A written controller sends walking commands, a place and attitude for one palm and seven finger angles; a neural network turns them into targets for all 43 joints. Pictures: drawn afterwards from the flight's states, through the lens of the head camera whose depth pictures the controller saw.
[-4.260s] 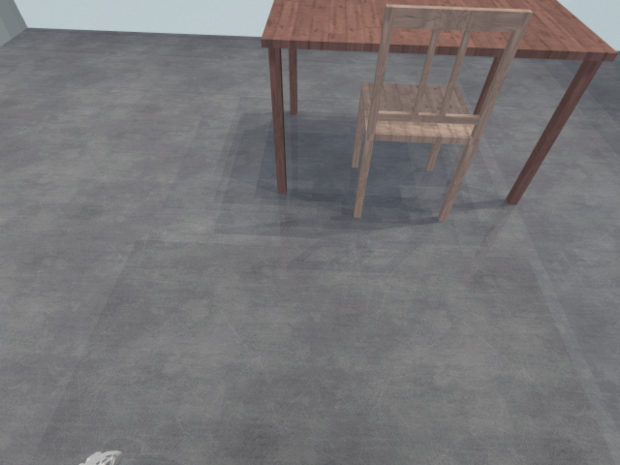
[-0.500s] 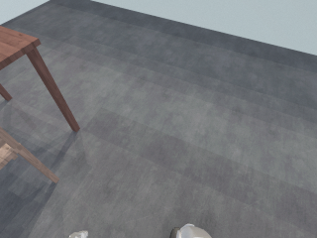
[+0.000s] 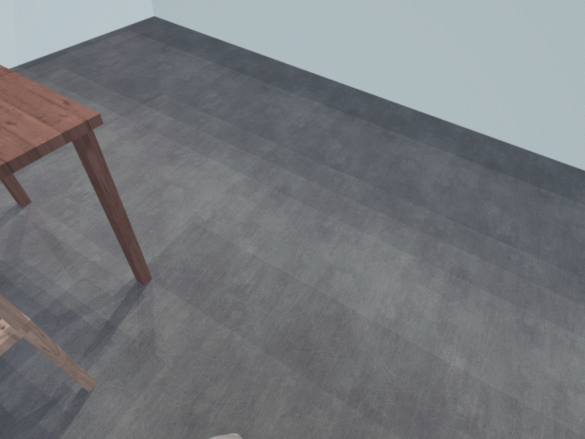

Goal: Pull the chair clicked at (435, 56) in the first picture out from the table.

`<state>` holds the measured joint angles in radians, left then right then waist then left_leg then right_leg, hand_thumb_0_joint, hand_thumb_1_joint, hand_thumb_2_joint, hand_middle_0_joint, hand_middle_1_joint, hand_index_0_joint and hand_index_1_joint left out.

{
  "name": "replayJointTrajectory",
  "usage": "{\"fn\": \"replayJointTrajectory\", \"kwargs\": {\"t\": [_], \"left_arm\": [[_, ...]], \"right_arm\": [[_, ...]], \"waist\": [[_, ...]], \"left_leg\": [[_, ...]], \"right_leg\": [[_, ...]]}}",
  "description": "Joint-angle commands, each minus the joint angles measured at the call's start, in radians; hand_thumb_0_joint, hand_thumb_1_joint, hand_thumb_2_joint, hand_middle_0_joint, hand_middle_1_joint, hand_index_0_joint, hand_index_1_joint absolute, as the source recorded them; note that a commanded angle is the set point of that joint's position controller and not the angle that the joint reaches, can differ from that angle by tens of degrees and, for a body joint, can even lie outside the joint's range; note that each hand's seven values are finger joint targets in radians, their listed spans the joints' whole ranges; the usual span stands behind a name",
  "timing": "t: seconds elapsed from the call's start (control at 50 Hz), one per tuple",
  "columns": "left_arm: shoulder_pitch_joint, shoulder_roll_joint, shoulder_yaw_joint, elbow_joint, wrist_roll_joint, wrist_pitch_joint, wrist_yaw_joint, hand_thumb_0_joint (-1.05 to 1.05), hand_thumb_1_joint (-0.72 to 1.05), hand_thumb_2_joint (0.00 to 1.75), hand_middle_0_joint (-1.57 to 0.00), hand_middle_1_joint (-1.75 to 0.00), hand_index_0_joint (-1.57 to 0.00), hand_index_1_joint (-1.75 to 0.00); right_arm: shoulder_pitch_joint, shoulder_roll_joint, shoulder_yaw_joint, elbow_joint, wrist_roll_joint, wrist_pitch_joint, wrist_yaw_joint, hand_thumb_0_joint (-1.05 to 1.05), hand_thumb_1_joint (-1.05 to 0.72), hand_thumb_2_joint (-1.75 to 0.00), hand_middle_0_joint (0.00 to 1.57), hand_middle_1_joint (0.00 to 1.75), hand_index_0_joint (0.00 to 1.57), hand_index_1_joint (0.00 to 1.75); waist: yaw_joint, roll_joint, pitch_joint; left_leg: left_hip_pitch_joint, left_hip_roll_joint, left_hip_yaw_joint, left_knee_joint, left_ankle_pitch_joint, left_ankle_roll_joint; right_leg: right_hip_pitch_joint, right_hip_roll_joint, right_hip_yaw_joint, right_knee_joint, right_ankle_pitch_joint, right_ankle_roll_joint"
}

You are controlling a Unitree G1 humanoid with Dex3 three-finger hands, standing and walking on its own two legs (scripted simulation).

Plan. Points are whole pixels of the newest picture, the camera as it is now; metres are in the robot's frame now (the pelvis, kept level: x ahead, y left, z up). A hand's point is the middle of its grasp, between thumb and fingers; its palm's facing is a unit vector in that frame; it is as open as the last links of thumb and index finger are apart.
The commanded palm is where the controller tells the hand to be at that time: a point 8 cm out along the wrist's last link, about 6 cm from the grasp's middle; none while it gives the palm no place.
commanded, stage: turn to face it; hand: left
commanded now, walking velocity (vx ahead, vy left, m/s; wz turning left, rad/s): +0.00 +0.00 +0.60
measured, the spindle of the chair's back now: out of the picture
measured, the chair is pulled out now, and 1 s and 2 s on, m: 0.00 0.00 0.00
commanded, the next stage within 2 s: take the last steps up to it in 1.58 s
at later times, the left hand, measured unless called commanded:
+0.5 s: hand out of the picture +0.09 +0.18 -0.14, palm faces +0.27 -0.92 -0.29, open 7.4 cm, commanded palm none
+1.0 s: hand out of the picture -0.10 +0.16 -0.17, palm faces +0.59 -0.76 -0.28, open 7.4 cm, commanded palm none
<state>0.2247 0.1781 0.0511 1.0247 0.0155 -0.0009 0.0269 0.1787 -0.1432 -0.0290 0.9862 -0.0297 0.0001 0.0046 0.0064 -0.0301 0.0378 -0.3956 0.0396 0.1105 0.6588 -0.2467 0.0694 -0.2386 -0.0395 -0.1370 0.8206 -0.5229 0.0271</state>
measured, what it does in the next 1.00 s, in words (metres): steps on the spot, turning left: right foot, then left foot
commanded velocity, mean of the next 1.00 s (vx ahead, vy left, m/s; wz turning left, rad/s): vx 0.00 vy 0.00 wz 0.60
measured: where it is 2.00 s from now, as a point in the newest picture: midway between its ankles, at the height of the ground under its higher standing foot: outside the picture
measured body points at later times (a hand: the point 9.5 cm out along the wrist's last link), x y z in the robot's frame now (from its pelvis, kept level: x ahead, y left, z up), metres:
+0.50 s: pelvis +0.02 -0.05 +0.01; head +0.05 -0.06 +0.45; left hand +0.07 +0.23 -0.11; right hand +0.12 -0.30 -0.15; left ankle +0.07 +0.08 -0.72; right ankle +0.03 -0.17 -0.73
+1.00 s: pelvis +0.01 -0.03 +0.00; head +0.05 +0.01 +0.45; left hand -0.13 +0.20 -0.15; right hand +0.28 -0.17 -0.12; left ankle -0.05 +0.05 -0.72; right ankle +0.04 -0.18 -0.68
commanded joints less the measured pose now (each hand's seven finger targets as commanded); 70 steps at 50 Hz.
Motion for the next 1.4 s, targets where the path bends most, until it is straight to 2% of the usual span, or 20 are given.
{"fn": "replayJointTrajectory", "kwargs": {"t": [0.0,0.08,0.32,0.42,0.46,0.48,0.56,0.72,0.86,0.88,0.9,0.92,0.94,1.04,1.16,1.26,1.28,1.3,1.32,1.38], "left_arm": [[-0.021,0.099,0.038,-0.100,0.003,-0.002,-0.004,0.00,0.90,0.90,-0.20,-0.30,-0.20,-0.30],[0.016,0.094,0.043,-0.091,0.004,0.015,-0.007,0.00,0.90,0.90,-0.20,-0.30,-0.20,-0.30],[-0.065,0.106,0.042,-0.180,-0.004,0.025,-0.001,0.00,0.90,0.90,-0.20,-0.30,-0.20,-0.30],[0.067,0.142,0.049,-0.168,-0.010,0.019,0.007,0.00,0.90,0.90,-0.20,-0.30,-0.20,-0.30],[0.072,0.294,0.073,-0.197,0.016,0.008,0.017,0.00,0.90,0.90,-0.20,-0.30,-0.20,-0.30],[-0.015,0.288,0.058,-0.229,0.004,0.013,0.019,0.00,0.90,0.90,-0.20,-0.30,-0.20,-0.30],[-0.117,0.168,0.027,-0.242,0.003,-0.010,0.010,0.00,0.90,0.90,-0.20,-0.30,-0.20,-0.30],[0.087,0.220,0.035,-0.176,0.011,-0.004,0.006,0.00,0.90,0.90,-0.20,-0.30,-0.20,-0.30],[0.080,0.269,0.057,-0.165,0.006,0.009,-0.001,0.00,0.90,0.90,-0.20,-0.30,-0.20,-0.30],[0.070,0.263,0.056,-0.174,-0.003,0.009,-0.005,0.00,0.90,0.90,-0.20,-0.30,-0.20,-0.30],[0.058,0.203,0.050,-0.217,-0.011,0.009,-0.016,0.00,0.90,0.90,-0.20,-0.30,-0.20,-0.30],[-0.024,0.169,0.026,-0.261,-0.003,0.015,-0.012,0.00,0.90,0.90,-0.20,-0.30,-0.20,-0.30],[-0.065,0.166,0.029,-0.262,-0.003,0.026,-0.003,0.00,0.90,0.90,-0.20,-0.30,-0.20,-0.30],[-0.013,0.171,0.041,-0.198,-0.003,0.036,-0.019,0.00,0.90,0.90,-0.20,-0.30,-0.20,-0.30],[-0.063,0.161,0.034,-0.236,-0.005,0.032,-0.014,0.00,0.90,0.90,-0.20,-0.30,-0.20,-0.30],[0.042,0.166,0.034,-0.230,-0.011,0.006,-0.007,0.00,0.90,0.90,-0.20,-0.30,-0.20,-0.30],[0.076,0.207,0.040,-0.224,-0.004,-0.007,-0.004,0.00,0.90,0.90,-0.20,-0.30,-0.20,-0.30],[0.090,0.310,0.060,-0.225,0.016,-0.018,0.007,0.00,0.90,0.90,-0.20,-0.30,-0.20,-0.30],[0.084,0.323,0.058,-0.237,0.006,-0.011,0.008,0.00,0.90,0.90,-0.20,-0.30,-0.20,-0.30],[-0.049,0.216,0.033,-0.250,0.002,-0.008,0.007,0.00,0.90,0.90,-0.20,-0.30,-0.20,-0.30]], "right_arm": [[0.084,-0.208,-0.053,-0.061,0.002,-0.003,-0.021,0.00,-0.90,-0.90,0.20,0.30,0.20,0.30],[0.055,-0.202,-0.057,-0.085,0.009,-0.009,-0.021,0.00,-0.90,-0.90,0.20,0.30,0.20,0.30],[0.081,-0.264,-0.098,-0.099,0.003,0.019,-0.011,0.00,-0.90,-0.90,0.20,0.30,0.20,0.30],[0.001,-0.258,-0.107,-0.142,0.009,0.037,0.000,0.00,-0.90,-0.90,0.20,0.30,0.20,0.30],[0.020,-0.139,-0.092,-0.183,0.018,0.040,0.004,0.00,-0.90,-0.90,0.20,0.30,0.20,0.30],[0.005,-0.208,-0.102,-0.185,0.000,0.040,0.005,0.00,-0.90,-0.90,0.20,0.30,0.20,0.30],[0.051,-0.180,-0.089,-0.130,0.004,0.056,0.025,0.00,-0.90,-0.90,0.20,0.30,0.20,0.30],[-0.118,-0.164,-0.062,-0.168,0.011,0.059,0.027,0.00,-0.90,-0.90,0.20,0.30,0.20,0.30],[-0.069,-0.192,-0.053,-0.172,0.013,0.034,0.023,0.00,-0.90,-0.90,0.20,0.30,0.20,0.30],[0.010,-0.246,-0.068,-0.154,0.008,0.024,0.021,0.00,-0.90,-0.90,0.20,0.30,0.20,0.30],[0.084,-0.372,-0.102,-0.148,0.002,0.014,0.014,0.00,-0.90,-0.90,0.20,0.30,0.20,0.30],[0.167,-0.434,-0.110,-0.124,0.021,0.022,0.013,0.00,-0.90,-0.90,0.20,0.30,0.20,0.30],[0.171,-0.403,-0.107,-0.107,0.023,0.016,-0.002,0.00,-0.90,-0.90,0.20,0.30,0.20,0.30],[-0.066,-0.301,-0.075,-0.172,0.010,0.013,-0.006,0.00,-0.90,-0.90,0.20,0.30,0.20,0.30],[-0.025,-0.310,-0.086,-0.162,0.006,0.021,-0.002,0.00,-0.90,-0.90,0.20,0.30,0.20,0.30],[-0.066,-0.295,-0.091,-0.179,0.011,0.028,-0.002,0.00,-0.90,-0.90,0.20,0.30,0.20,0.30],[-0.045,-0.259,-0.086,-0.181,0.019,0.026,0.002,0.00,-0.90,-0.90,0.20,0.30,0.20,0.30],[-0.007,-0.174,-0.071,-0.199,0.025,0.024,0.007,0.00,-0.90,-0.90,0.20,0.30,0.20,0.30],[-0.006,-0.208,-0.079,-0.200,0.015,0.033,0.001,0.00,-0.90,-0.90,0.20,0.30,0.20,0.30],[-0.017,-0.204,-0.080,-0.150,0.008,0.052,0.015,0.00,-0.90,-0.90,0.20,0.30,0.20,0.30]], "waist": [[-0.030,0.157,-0.059],[-0.017,0.120,-0.119],[-0.046,0.187,-0.120],[0.021,0.170,-0.109],[0.038,-0.294,-0.061],[0.014,-0.200,-0.033],[-0.061,-0.122,0.045],[0.036,-0.176,-0.016],[0.006,-0.184,-0.105],[-0.042,-0.096,-0.167],[-0.086,0.212,-0.229],[-0.117,0.286,-0.221],[-0.118,0.234,-0.211],[-0.014,0.194,-0.066],[-0.034,0.197,-0.066],[0.024,0.168,-0.101],[0.036,0.061,-0.122],[0.032,-0.256,-0.129],[0.034,-0.230,-0.133],[-0.017,-0.135,-0.011]], "left_leg": [[0.185,0.285,-0.438,-0.379,0.193,0.116],[0.198,0.215,-0.342,-0.389,0.184,0.091],[0.205,0.174,-0.493,-0.342,0.183,0.110],[-0.011,0.085,-0.487,-0.292,0.041,0.027],[-0.337,-0.142,-0.164,0.177,-0.274,-0.125],[-0.270,-0.076,-0.192,0.371,-0.288,-0.109],[-0.237,-0.018,-0.133,0.575,-0.093,-0.138],[-0.175,-0.006,-0.047,0.335,-0.177,-0.155],[0.112,-0.041,0.041,-0.124,-0.056,-0.101],[0.311,0.006,-0.005,-0.245,0.142,-0.072],[0.568,0.277,-0.355,-0.238,0.559,0.061],[0.557,0.414,-0.447,-0.230,0.871,0.166],[0.518,0.389,-0.444,-0.216,0.917,0.177],[0.216,0.178,-0.247,-0.285,0.478,0.076],[0.234,0.171,-0.353,-0.282,0.400,0.102],[0.135,0.121,-0.392,-0.146,0.411,0.050],[0.051,0.058,-0.347,-0.041,0.259,-0.007],[-0.169,-0.104,-0.171,0.205,-0.207,-0.096],[-0.152,-0.084,-0.198,0.405,-0.371,-0.101],[-0.162,-0.028,-0.184,0.608,-0.193,-0.111]], "right_leg": [[-0.301,-0.053,0.136,0.354,0.026,0.025],[-0.266,-0.057,0.133,0.288,0.128,0.044],[-0.195,0.007,0.140,0.011,0.076,0.050],[0.125,0.024,0.122,-0.367,0.226,0.017],[0.231,-0.422,0.562,-0.659,0.030,-0.150],[0.028,-0.470,0.507,-0.654,0.076,-0.180],[0.001,-0.260,0.170,-0.518,0.501,-0.114],[0.197,-0.302,0.075,-0.419,0.848,-0.131],[0.189,-0.304,-0.032,-0.226,0.886,-0.071],[0.080,-0.293,-0.060,-0.062,0.816,-0.026],[-0.254,-0.155,-0.085,0.183,0.264,0.057],[-0.365,-0.107,0.002,0.333,-0.147,0.069],[-0.401,-0.111,0.090,0.374,-0.130,0.070],[-0.260,-0.086,0.105,0.287,0.097,0.076],[-0.223,-0.035,0.108,0.084,0.091,0.073],[0.042,0.010,0.089,-0.306,0.275,0.055],[0.169,-0.069,0.155,-0.449,0.380,0.039],[0.295,-0.365,0.452,-0.513,0.556,-0.067],[0.180,-0.476,0.479,-0.514,0.637,-0.160],[0.047,-0.307,0.251,-0.492,0.574,-0.145]]}}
